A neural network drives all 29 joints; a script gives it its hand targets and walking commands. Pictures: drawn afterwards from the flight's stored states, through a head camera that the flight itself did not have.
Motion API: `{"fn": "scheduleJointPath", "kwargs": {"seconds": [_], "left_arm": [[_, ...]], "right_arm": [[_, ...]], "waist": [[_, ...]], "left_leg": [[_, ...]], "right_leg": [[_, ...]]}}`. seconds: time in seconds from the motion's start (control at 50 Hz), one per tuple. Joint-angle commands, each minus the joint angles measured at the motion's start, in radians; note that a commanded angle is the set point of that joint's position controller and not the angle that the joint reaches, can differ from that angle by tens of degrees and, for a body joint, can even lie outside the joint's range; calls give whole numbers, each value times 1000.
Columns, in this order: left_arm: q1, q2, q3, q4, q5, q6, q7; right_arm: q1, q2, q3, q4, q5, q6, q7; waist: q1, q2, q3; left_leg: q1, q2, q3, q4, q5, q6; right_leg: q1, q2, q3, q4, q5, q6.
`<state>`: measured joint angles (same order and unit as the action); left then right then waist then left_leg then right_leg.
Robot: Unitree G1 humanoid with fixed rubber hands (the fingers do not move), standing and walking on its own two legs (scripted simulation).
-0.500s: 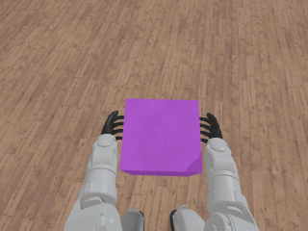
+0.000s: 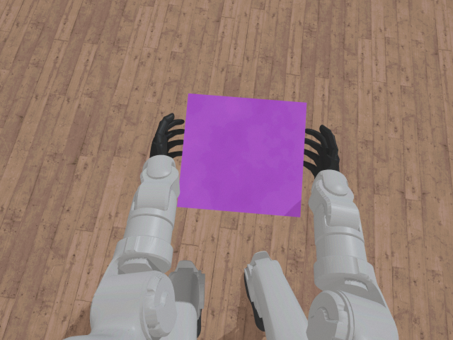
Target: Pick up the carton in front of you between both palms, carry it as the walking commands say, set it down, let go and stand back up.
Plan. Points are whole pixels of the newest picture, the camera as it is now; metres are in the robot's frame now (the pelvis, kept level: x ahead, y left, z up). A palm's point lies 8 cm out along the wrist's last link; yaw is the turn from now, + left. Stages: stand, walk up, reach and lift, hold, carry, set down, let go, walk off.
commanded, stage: set down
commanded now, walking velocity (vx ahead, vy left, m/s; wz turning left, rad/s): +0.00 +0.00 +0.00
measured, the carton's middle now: (240, 162) +0.45 -0.06 -0.18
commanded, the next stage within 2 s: none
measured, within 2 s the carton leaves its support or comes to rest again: rests again in 1.52 s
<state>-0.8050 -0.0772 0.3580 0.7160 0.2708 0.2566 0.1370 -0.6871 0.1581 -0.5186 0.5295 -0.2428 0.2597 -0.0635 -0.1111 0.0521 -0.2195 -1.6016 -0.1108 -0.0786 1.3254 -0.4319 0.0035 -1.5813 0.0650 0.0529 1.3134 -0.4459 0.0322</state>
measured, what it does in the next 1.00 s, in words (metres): lowers itself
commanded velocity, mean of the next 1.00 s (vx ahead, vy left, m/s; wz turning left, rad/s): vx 0.00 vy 0.00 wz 0.00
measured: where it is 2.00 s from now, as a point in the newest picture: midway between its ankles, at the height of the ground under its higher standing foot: (226, 313)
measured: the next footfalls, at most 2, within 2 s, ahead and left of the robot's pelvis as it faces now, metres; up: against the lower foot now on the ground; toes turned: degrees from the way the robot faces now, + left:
none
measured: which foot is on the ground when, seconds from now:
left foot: down 0.00-1.00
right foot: down 0.00-1.00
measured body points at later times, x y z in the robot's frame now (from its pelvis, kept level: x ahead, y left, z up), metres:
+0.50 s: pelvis -0.04 +0.00 -0.12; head +0.27 -0.01 +0.21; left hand +0.50 +0.05 -0.24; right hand +0.42 -0.23 -0.23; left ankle +0.07 +0.10 -0.58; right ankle +0.06 -0.13 -0.58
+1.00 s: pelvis -0.04 +0.00 -0.21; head +0.33 -0.03 +0.04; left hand +0.55 +0.02 -0.39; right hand +0.44 -0.26 -0.38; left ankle +0.07 +0.10 -0.58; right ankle +0.06 -0.13 -0.58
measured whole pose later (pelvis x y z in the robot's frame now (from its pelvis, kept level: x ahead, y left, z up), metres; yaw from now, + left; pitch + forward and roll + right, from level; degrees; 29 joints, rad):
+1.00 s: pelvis -0.04 +0.00 -0.21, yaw -2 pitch +43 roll -3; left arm -1.57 0.27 0.04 1.11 0.02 0.25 0.18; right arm -1.26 -0.05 -0.56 0.66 -0.08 0.29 -0.10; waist -0.18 0.05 0.26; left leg -2.25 -0.17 -0.06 2.06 -0.56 -0.03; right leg -2.22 0.10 0.02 2.04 -0.58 0.07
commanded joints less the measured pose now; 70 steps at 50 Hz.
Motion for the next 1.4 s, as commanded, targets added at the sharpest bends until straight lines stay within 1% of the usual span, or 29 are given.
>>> {"fn": "scheduleJointPath", "kwargs": {"seconds": [0.0,0.1,0.22,0.34,0.46,0.58,0.68,0.8,0.92,0.94,0.96,1.04,1.1,1.14,1.26,1.32,1.38], "left_arm": [[-539,-954,-505,63,-126,-49,-260],[-651,-917,-514,54,-155,-56,-223],[-778,-869,-499,69,-174,-39,-191],[-892,-828,-446,126,-176,-20,-184],[-985,-774,-399,192,-177,-14,-182],[-1067,-708,-380,243,-189,-17,-179],[-1129,-653,-399,266,-217,-23,-180],[-1191,-607,-456,271,-272,-36,-184],[-1252,-582,-528,248,-342,-52,-190],[-1273,-585,-545,227,-357,-57,-191],[-1288,-587,-556,217,-370,-60,-193],[-1194,-582,-515,267,-351,-66,-197],[-1166,-578,-487,298,-336,-75,-206],[-1160,-568,-470,317,-323,-77,-213],[-1157,-502,-411,378,-278,-72,-229],[-1143,-463,-382,410,-254,-67,-233],[-1122,-429,-359,432,-235,-63,-234]], "right_arm": [[-616,797,561,58,120,-20,275],[-704,755,557,32,148,-16,267],[-820,715,536,31,178,8,263],[-933,676,486,47,179,28,257],[-1028,616,426,58,169,27,247],[-1119,551,382,57,166,19,235],[-1188,506,370,52,183,9,229],[-1259,468,385,47,224,-4,226],[-1321,441,418,25,274,-19,220],[-1333,440,431,11,286,-22,218],[-1350,440,444,-1,296,-24,218],[-1328,461,470,31,315,-27,223],[-1297,475,458,65,308,-31,228],[-1282,474,439,94,297,-31,232],[-1246,436,356,187,239,-25,247],[-1227,413,320,221,210,-20,256],[-1213,393,297,235,194,-18,265]], "waist": [[-58,61,-832],[-82,81,-915],[-97,90,-957],[-114,95,-959],[-138,106,-938],[-160,117,-921],[-174,125,-918],[-190,140,-924],[-206,148,-946],[-202,149,-960],[-209,135,-955],[-167,92,-849],[-154,79,-781],[-149,85,-724],[-147,107,-541],[-141,103,-460],[-128,92,-409]], "left_leg": [[461,-62,25,-44,309,-22],[417,-77,43,54,279,-29],[364,-87,65,154,212,-30],[283,-93,81,238,164,-26],[198,-95,91,316,133,-23],[122,-95,98,392,109,-19],[81,-93,101,460,111,-15],[70,-85,101,545,152,-13],[73,-81,102,629,225,-12],[60,-82,105,638,230,-11],[48,-81,101,644,236,-5],[-13,-82,103,671,265,1],[-89,-82,106,682,251,6],[-125,-80,103,682,221,10],[-193,-71,89,668,110,19],[-213,-67,81,666,72,23],[-217,-62,73,668,62,27]], "right_leg": [[320,77,-78,-22,363,14],[249,80,-98,75,340,24],[177,77,-120,163,287,32],[115,72,-137,237,262,38],[56,64,-152,305,252,42],[12,55,-163,370,246,46],[-10,49,-168,424,256,50],[-18,41,-169,493,297,54],[-1,35,-163,564,375,55],[20,33,-158,574,391,53],[20,34,-158,584,405,52],[9,43,-146,610,439,55],[8,46,-128,623,452,53],[-25,47,-123,625,420,49],[-168,42,-123,625,261,32],[-220,40,-122,627,204,26],[-252,40,-119,634,178,24]]}}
